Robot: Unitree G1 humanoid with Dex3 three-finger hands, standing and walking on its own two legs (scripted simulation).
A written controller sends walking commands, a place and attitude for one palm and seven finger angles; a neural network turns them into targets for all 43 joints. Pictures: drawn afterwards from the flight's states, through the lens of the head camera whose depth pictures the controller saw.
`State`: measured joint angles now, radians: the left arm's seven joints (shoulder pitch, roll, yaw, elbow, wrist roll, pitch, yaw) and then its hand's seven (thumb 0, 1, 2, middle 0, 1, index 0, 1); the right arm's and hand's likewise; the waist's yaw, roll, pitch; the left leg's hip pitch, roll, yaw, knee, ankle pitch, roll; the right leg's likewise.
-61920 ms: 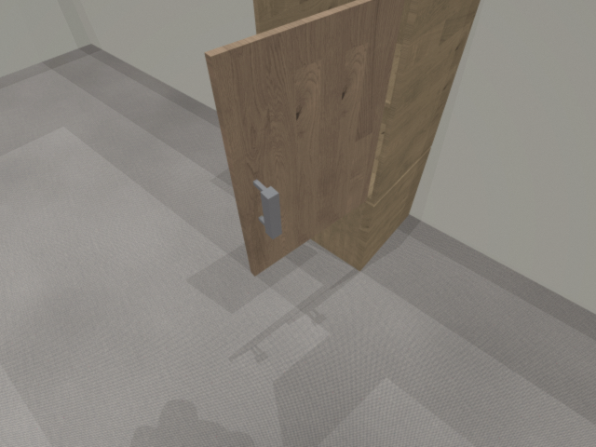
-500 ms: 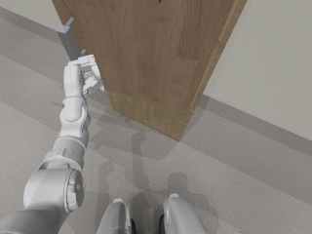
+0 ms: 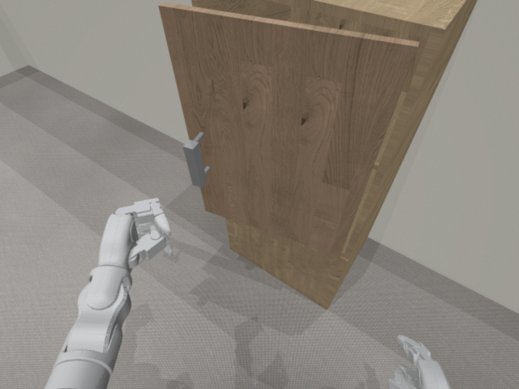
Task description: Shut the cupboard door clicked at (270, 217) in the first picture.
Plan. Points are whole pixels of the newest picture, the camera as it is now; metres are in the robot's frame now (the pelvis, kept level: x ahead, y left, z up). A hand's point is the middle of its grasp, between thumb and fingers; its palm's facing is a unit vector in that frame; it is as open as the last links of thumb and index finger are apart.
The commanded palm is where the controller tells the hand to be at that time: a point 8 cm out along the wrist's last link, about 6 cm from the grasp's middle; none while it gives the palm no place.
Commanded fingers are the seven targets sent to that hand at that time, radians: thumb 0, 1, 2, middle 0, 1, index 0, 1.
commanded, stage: draw the hand back to the body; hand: left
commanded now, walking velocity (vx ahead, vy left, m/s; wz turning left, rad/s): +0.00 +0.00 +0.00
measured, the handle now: (199, 159) +0.63 +0.17 -0.05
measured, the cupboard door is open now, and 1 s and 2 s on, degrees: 12 12 12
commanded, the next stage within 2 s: step back with the hand held close in 0.96 s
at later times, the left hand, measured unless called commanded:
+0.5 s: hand (31, 264) +0.23 +0.26 +0.17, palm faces +0.41 -0.83 -0.37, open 5.5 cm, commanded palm +0.17 +0.30 +0.19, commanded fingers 0.00 0.90 0.90 -0.28 -0.39 -0.28 -0.39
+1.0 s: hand (5, 277) +0.20 +0.26 +0.19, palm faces +0.46 -0.79 -0.40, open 7.4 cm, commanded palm +0.15 +0.30 +0.21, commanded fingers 0.00 0.90 0.90 -0.20 -0.30 -0.20 -0.30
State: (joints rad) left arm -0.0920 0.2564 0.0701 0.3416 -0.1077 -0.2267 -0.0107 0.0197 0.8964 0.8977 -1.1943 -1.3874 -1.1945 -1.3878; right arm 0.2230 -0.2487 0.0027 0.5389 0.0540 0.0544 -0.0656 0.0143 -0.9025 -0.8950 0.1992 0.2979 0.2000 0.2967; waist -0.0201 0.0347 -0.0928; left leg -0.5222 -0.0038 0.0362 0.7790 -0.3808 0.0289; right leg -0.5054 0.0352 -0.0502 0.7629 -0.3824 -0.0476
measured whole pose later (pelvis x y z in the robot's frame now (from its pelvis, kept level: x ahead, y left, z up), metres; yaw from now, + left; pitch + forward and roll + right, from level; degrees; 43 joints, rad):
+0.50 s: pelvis +0.02 +0.01 +0.03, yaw +1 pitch -3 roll +0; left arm 0.38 0.33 0.25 -0.27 -0.07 -0.04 0.10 0.02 0.89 0.90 -0.55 -0.68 -0.55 -0.68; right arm 0.19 -0.22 0.05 0.60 0.02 -0.03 -0.06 0.02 -0.90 -0.89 0.20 0.30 0.20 0.30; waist 0.06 0.08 -0.01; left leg -0.11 -0.03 0.02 0.42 -0.25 0.04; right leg -0.09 0.02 -0.05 0.40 -0.26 -0.03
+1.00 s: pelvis +0.01 -0.01 +0.03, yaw +1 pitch -4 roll +0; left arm 0.46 0.35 0.33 -0.35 -0.07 -0.10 0.11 0.02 0.89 0.90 -0.21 -0.31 -0.21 -0.31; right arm 0.20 -0.22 0.02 0.65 0.02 -0.10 -0.08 0.02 -0.90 -0.90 0.20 0.30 0.20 0.30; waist 0.06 0.07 0.00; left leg -0.11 -0.01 0.02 0.43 -0.25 0.02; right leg -0.08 0.04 -0.06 0.40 -0.25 -0.05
